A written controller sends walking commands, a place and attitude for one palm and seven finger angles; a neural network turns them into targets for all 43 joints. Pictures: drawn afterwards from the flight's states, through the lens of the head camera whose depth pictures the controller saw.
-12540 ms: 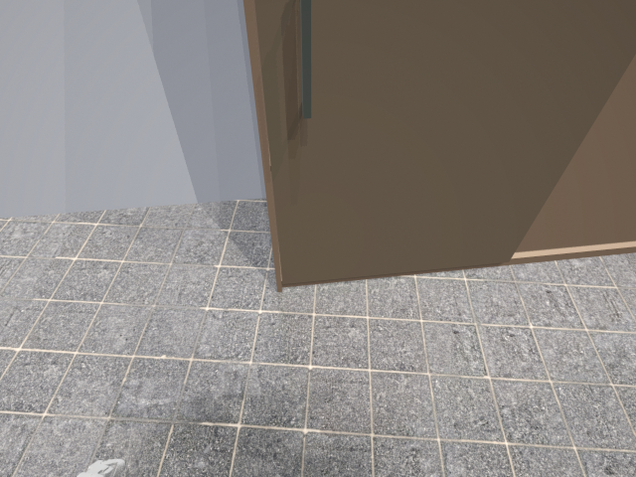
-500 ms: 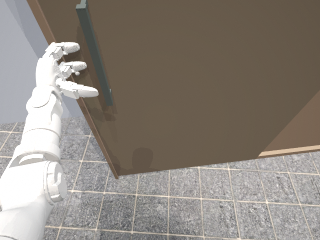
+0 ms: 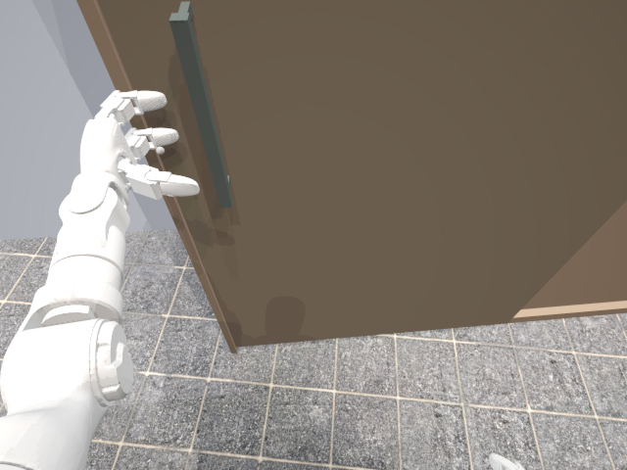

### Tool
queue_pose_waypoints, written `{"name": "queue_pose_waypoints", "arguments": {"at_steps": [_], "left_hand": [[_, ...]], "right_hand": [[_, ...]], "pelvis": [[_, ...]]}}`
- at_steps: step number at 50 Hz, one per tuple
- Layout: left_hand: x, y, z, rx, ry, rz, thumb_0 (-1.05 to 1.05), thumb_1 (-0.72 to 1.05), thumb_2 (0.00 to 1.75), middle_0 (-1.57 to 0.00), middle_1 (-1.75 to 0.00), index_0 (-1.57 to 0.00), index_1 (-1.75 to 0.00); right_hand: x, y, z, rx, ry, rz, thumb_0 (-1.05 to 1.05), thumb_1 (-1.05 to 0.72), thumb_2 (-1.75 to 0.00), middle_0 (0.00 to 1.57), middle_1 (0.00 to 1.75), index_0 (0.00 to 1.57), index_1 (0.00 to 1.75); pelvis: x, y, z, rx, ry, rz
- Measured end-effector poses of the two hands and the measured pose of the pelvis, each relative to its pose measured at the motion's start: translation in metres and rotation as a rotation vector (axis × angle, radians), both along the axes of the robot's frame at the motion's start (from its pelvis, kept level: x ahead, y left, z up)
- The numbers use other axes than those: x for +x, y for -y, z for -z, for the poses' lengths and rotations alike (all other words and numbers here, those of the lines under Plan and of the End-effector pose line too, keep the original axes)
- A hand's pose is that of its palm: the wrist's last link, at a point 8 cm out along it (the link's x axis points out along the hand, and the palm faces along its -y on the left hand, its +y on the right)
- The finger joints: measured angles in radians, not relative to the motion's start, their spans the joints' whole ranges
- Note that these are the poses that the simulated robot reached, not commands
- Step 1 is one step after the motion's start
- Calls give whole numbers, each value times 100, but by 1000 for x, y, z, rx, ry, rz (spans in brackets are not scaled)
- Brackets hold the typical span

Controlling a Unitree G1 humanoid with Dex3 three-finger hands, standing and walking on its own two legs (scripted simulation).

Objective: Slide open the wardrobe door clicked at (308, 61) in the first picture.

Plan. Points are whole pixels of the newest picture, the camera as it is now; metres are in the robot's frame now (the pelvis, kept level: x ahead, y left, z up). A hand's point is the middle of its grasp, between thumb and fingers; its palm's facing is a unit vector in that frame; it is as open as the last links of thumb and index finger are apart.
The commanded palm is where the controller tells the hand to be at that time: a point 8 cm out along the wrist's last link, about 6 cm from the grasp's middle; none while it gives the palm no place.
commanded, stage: move the hooked fingers beside the handle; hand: left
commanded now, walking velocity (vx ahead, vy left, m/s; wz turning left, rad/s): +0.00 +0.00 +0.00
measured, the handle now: (209, 122) +0.53 +0.15 +0.16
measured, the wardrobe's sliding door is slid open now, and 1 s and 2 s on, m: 0.00 0.00 0.00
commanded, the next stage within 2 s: feel for the door with the fingertips in 0.12 s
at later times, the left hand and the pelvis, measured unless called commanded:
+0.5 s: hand (188, 149) +0.46 +0.16 +0.16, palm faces +0.08 -1.00 +0.02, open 14.0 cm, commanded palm +0.43 +0.21 +0.16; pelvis +0.00 +0.00 +0.00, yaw +0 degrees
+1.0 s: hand (194, 142) +0.47 +0.16 +0.17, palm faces +0.09 -1.00 +0.00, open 14.0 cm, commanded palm +0.45 +0.21 +0.16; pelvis -0.01 -0.01 +0.00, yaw +0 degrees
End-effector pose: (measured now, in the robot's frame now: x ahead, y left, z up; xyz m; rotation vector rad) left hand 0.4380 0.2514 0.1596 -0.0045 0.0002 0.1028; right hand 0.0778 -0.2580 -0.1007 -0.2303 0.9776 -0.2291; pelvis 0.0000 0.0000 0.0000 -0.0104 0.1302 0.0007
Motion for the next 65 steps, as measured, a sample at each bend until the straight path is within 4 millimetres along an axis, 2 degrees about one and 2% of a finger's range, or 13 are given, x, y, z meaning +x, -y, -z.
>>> {"name": "queue_pose_waypoints", "arguments": {"at_steps": [13, 24, 29, 36, 42, 48, 55, 65], "left_hand": [[-4, -4, -2, 2, 22, 7, -1, -50, 30, -30, -120, -29, -120], [0, 33, -2, -10, 22, 28, -1, -50, 30, -30, -120, -29, -120], [-2, 42, -3, -7, 30, 15, -1, -50, 30, -30, -120, -30, -120], [-8, 39, -5, 7, 17, -5, -1, -50, 30, -30, -120, -30, -120], [-4, 35, -9, 18, 15, -8, -1, -50, 30, -30, -120, -30, -120], [4, 41, -9, 11, 3, 12, -1, -50, 30, -30, -120, -30, -120], [17, 44, -6, 11, 5, 3, -1, -50, 30, -30, -120, -30, -120], [21, 40, -5, 14, 12, 7, -1, -50, 30, -35, -124, -34, -123]], "right_hand": [[-20, -1, 4, 2, -54, 20, 1, -91, -90, 21, 30, 20, 30], [-21, -6, 8, 26, -46, 13, 1, -91, -90, 21, 30, 20, 30], [-17, -8, 6, 42, -15, 19, 1, -91, -90, 21, 30, 20, 30], [-12, -5, 5, 39, 2, 13, 1, -91, -90, 21, 30, 20, 30], [-16, 3, 6, 17, -9, 3, 1, -91, -90, 21, 30, 20, 30], [-29, 10, 8, 2, -45, 7, 1, -91, -90, 21, 30, 20, 30], [-54, 14, 9, -4, -97, 48, 1, -91, -90, 21, 30, 20, 30], [-84, 11, 14, 5, -183, 77, 1, -91, -90, 21, 30, 20, 30]], "pelvis": [[-1, -2, 0, -3, 2, 1], [-2, -3, 0, 1, 8, 2], [-2, -1, -1, 4, 16, 14], [-6, 3, -1, 6, 29, 9], [-11, 6, 0, 6, 22, -2], [-14, 7, 1, 7, 5, -8], [-14, 7, 3, 8, -18, 3], [-14, 6, 4, 4, -31, 4]]}}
